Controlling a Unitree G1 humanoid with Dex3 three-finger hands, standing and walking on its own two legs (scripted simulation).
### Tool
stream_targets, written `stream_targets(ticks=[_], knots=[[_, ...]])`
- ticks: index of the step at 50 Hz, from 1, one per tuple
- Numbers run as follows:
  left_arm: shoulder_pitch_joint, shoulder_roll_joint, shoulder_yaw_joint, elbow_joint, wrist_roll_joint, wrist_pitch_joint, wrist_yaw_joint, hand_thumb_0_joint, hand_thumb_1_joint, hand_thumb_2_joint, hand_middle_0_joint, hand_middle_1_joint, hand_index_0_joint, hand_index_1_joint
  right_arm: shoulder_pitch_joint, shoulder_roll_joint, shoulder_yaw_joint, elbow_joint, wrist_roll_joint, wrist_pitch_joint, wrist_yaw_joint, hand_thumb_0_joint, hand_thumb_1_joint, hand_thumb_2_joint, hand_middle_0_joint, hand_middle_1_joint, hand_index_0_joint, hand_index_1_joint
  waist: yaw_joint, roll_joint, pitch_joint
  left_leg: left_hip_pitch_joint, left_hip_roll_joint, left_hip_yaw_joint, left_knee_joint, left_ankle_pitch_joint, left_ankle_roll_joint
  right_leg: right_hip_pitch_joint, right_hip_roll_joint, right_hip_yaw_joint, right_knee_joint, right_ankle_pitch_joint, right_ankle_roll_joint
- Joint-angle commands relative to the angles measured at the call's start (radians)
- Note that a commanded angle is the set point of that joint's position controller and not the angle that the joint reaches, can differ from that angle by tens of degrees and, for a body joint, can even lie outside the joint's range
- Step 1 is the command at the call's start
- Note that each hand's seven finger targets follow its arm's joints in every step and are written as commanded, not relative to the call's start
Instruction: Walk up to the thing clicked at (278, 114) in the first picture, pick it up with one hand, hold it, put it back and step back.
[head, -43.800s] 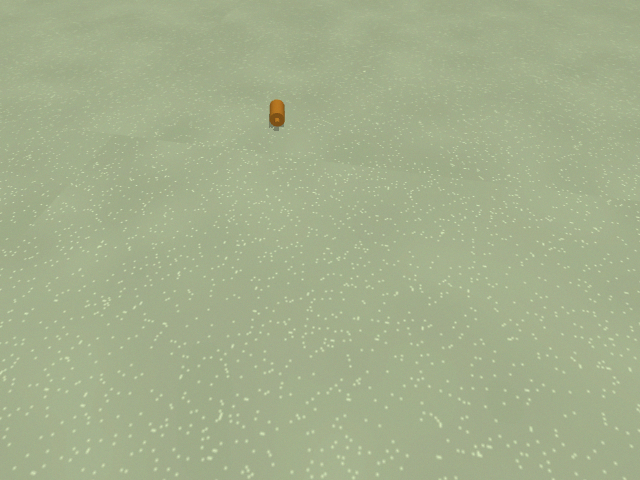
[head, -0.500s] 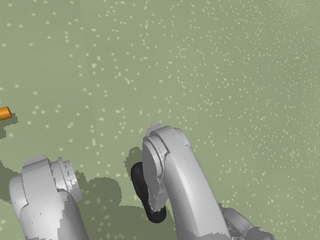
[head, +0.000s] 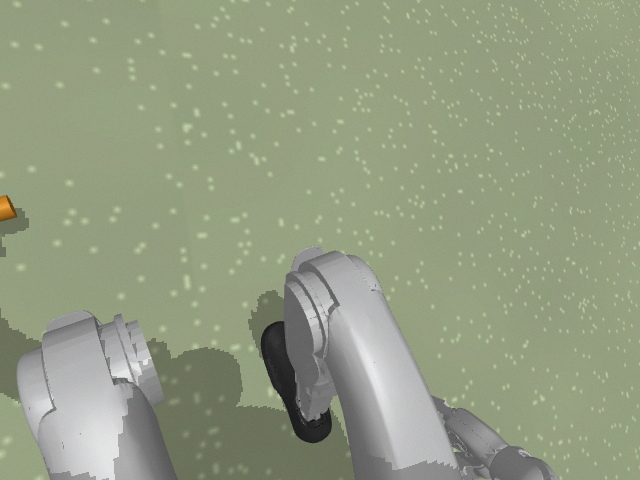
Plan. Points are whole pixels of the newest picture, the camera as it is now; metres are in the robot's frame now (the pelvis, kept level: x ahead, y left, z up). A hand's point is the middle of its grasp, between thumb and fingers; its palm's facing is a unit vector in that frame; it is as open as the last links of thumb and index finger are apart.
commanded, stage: open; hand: left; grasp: from above
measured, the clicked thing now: out of the picture +0.44 +0.33 -0.26
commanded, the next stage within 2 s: withdraw in 0.04 s
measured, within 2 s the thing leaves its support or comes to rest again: neither
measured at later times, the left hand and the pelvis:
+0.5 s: hand out of the picture +0.43 +0.36 -0.15, palm faces -0.31 -0.08 -0.95, open 14.0 cm; pelvis +0.01 +0.00 +0.02, yaw +2 degrees
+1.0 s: hand out of the picture +0.39 +0.35 -0.07, palm faces -0.50 -0.10 -0.86, open 14.0 cm; pelvis -0.01 -0.01 +0.07, yaw +7 degrees
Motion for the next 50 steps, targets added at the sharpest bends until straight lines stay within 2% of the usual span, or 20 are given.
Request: stream_targets(ticks=[1,4,7,9,10,11,12,13,15,18,22,25,28,30,32,34,35,36,39,50], knots=[[-0.230,0.218,-0.007,-0.115,-0.010,-0.014,0.032,0.000,-0.466,1.050,-0.070,-1.113,-0.077,-1.105,0.172,-0.311,-0.092,-0.004,0.004,0.002,-0.015,0.000,-0.888,-0.900,0.201,0.300,0.201,0.300,-0.024,0.481,-0.631,0.464,0.023,0.107,-0.277,0.208,0.020,0.347,0.032,-0.101,-0.192,0.224,-0.085],[-0.228,0.261,0.024,-0.110,-0.010,-0.021,0.038,0.000,-0.444,1.024,-0.061,-1.119,-0.080,-1.099,0.182,-0.318,-0.096,0.013,0.005,0.007,-0.016,0.000,-0.885,-0.898,0.201,0.300,0.201,0.300,-0.019,0.475,-0.618,0.457,0.026,0.100,-0.282,0.194,0.019,0.336,0.030,-0.104,-0.189,0.208,-0.085],[-0.227,0.246,0.012,-0.106,0.005,-0.028,0.040,0.000,-0.422,1.050,-0.069,-1.141,-0.087,-1.121,0.170,-0.316,-0.094,0.002,0.003,0.011,-0.019,0.000,-0.885,-0.898,0.201,0.300,0.201,0.300,-0.016,0.495,-0.623,0.473,0.026,0.095,-0.294,0.200,0.014,0.322,0.030,-0.111,-0.182,0.210,-0.088],[-0.224,0.229,0.006,-0.137,-0.002,-0.033,0.039,0.000,-0.526,0.991,-0.057,-1.031,-0.073,-1.014,0.167,-0.317,-0.096,-0.006,0.004,0.012,-0.019,0.000,-0.899,-0.900,0.201,0.300,0.201,0.300,-0.013,0.501,-0.630,0.480,0.020,0.097,-0.300,0.212,0.015,0.325,0.029,-0.115,-0.183,0.219,-0.084],[-0.223,0.266,0.029,-0.131,0.005,-0.030,0.039,0.000,-0.525,0.987,-0.056,-1.025,-0.072,-1.007,0.178,-0.316,-0.098,0.008,-0.002,0.013,-0.018,0.000,-0.899,-0.899,0.201,0.300,0.201,0.300,-0.015,0.500,-0.631,0.487,0.023,0.097,-0.291,0.201,0.014,0.318,0.026,-0.115,-0.175,0.216,-0.084],[-0.228,0.236,0.008,-0.185,0.004,-0.032,0.035,0.000,-0.526,0.989,-0.057,-1.022,-0.071,-1.007,0.154,-0.313,-0.103,-0.012,0.005,0.011,-0.018,0.000,-0.899,-0.900,0.201,0.300,0.201,0.300,0.008,0.520,-0.661,0.506,0.021,0.102,-0.301,0.209,0.012,0.314,0.026,-0.111,-0.181,0.215,-0.086],[-0.223,0.263,0.033,-0.203,0.006,-0.027,0.038,0.000,-0.529,0.991,-0.059,-1.019,-0.071,-1.006,0.169,-0.315,-0.110,0.003,0.002,0.010,-0.017,0.000,-0.900,-0.900,0.201,0.300,0.201,0.300,0.006,0.545,-0.685,0.540,0.023,0.099,-0.297,0.231,0.008,0.318,0.023,-0.113,-0.171,0.236,-0.084],[-0.216,0.277,0.056,-0.263,0.000,-0.027,0.039,0.000,-0.528,0.991,-0.060,-1.020,-0.072,-1.008,0.171,-0.314,-0.120,0.003,0.007,0.012,-0.017,0.000,-0.900,-0.900,0.201,0.300,0.201,0.300,0.032,0.585,-0.729,0.554,0.021,0.107,-0.307,0.245,0.005,0.331,0.024,-0.106,-0.174,0.243,-0.089],[-0.180,0.226,0.043,-0.334,-0.006,-0.006,0.032,0.000,-0.535,0.997,-0.059,-1.018,-0.068,-1.010,0.172,-0.289,-0.135,0.007,0.013,0.014,-0.008,0.000,-0.901,-0.901,0.201,0.300,0.201,0.300,0.052,0.620,-0.795,0.598,0.021,0.123,-0.312,0.275,0.002,0.348,0.025,-0.094,-0.180,0.268,-0.093],[-0.145,0.215,0.073,-0.484,-0.044,0.035,0.006,0.000,-0.541,1.009,-0.060,-1.010,-0.058,-1.010,0.183,-0.278,-0.183,0.015,0.048,0.036,-0.005,0.000,-0.900,-0.903,0.200,0.300,0.200,0.300,0.114,0.670,-0.868,0.615,0.015,0.135,-0.360,0.284,-0.001,0.317,0.013,-0.079,-0.192,0.267,-0.102],[-0.154,0.074,-0.009,-0.573,-0.086,0.105,-0.086,0.000,-0.540,1.023,-0.072,-1.018,-0.063,-1.028,0.200,-0.254,-0.243,0.023,0.109,0.077,-0.008,0.000,-0.902,-0.905,0.200,0.300,0.200,0.300,0.124,0.615,-0.875,0.614,0.008,0.152,-0.415,0.246,0.009,0.271,0.001,-0.044,-0.242,0.236,-0.106],[-0.158,0.045,-0.044,-0.668,-0.107,0.137,-0.180,0.000,-0.536,1.029,-0.082,-1.020,-0.068,-1.034,0.238,-0.240,-0.279,0.019,0.146,0.115,-0.023,0.000,-0.905,-0.906,0.200,0.300,0.200,0.300,0.147,0.558,-0.923,0.639,0.002,0.159,-0.479,0.211,0.020,0.319,-0.003,-0.017,-0.306,0.205,-0.109],[-0.173,-0.059,-0.114,-0.662,-0.142,0.155,-0.278,0.000,-0.535,1.033,-0.078,-1.034,-0.067,-1.046,0.263,-0.210,-0.288,0.011,0.170,0.152,-0.042,0.000,-0.904,-0.906,0.200,0.300,0.200,0.300,0.109,0.422,-0.872,0.595,-0.007,0.162,-0.501,0.202,0.036,0.369,-0.005,0.001,-0.362,0.207,-0.104],[-0.160,-0.035,-0.101,-0.665,-0.165,0.151,-0.329,0.000,-0.536,1.036,-0.085,-1.036,-0.071,-1.050,0.257,-0.205,-0.290,-0.025,0.183,0.165,-0.065,0.000,-0.905,-0.906,0.200,0.300,0.200,0.300,0.115,0.328,-0.828,0.552,-0.014,0.173,-0.508,0.181,0.049,0.408,-0.007,0.021,-0.414,0.183,-0.101],[-0.115,-0.075,-0.136,-0.594,-0.177,0.144,-0.383,0.000,-0.538,1.037,-0.086,-1.033,-0.070,-1.049,0.246,-0.178,-0.284,-0.027,0.190,0.181,-0.085,0.000,-0.906,-0.906,0.200,0.300,0.200,0.300,0.121,0.253,-0.761,0.488,-0.019,0.187,-0.524,0.128,0.056,0.430,-0.007,0.039,-0.449,0.116,-0.101],[-0.096,-0.030,-0.106,-0.573,-0.185,0.126,-0.422,0.000,-0.532,1.034,-0.080,-1.035,-0.069,-1.047,0.226,-0.184,-0.278,-0.064,0.194,0.192,-0.109,0.000,-0.904,-0.904,0.200,0.300,0.200,0.300,0.121,0.179,-0.707,0.440,-0.025,0.198,-0.528,0.104,0.063,0.469,-0.011,0.053,-0.481,0.074,-0.098],[-0.112,-0.070,-0.140,-0.566,-0.187,0.112,-0.441,0.000,-0.541,1.039,-0.082,-1.035,-0.068,-1.050,0.224,-0.171,-0.267,-0.065,0.192,0.196,-0.122,0.000,-0.905,-0.905,0.200,0.300,0.200,0.300,0.115,0.161,-0.680,0.412,-0.030,0.204,-0.526,0.088,0.063,0.469,-0.012,0.059,-0.497,0.048,-0.099],[-0.122,-0.032,-0.121,-0.588,-0.187,0.094,-0.452,0.000,-0.546,1.043,-0.084,-1.036,-0.067,-1.053,0.213,-0.167,-0.265,-0.080,0.192,0.199,-0.133,0.000,-0.906,-0.906,0.200,0.300,0.200,0.300,0.124,0.152,-0.688,0.411,-0.030,0.209,-0.529,0.078,0.064,0.489,-0.012,0.069,-0.509,0.024,-0.097],[-0.157,-0.003,-0.108,-0.618,-0.178,0.044,-0.455,0.000,-0.544,1.038,-0.085,-1.027,-0.069,-1.044,0.221,-0.160,-0.250,-0.066,0.196,0.204,-0.154,0.000,-0.906,-0.905,0.200,0.300,0.200,0.300,0.149,0.202,-0.727,0.456,-0.031,0.214,-0.543,0.093,0.056,0.476,-0.018,0.070,-0.494,0.038,-0.099],[-0.299,0.029,-0.100,-0.477,-0.060,-0.077,-0.282,0.000,-0.541,1.023,-0.074,-1.025,-0.070,-1.029,0.231,-0.181,-0.220,-0.031,0.150,0.200,-0.169,0.000,-0.903,-0.901,0.200,0.300,0.200,0.300,0.109,0.312,-0.751,0.514,-0.026,0.198,-0.490,0.100,0.041,0.333,-0.016,0.031,-0.399,0.051,-0.102]])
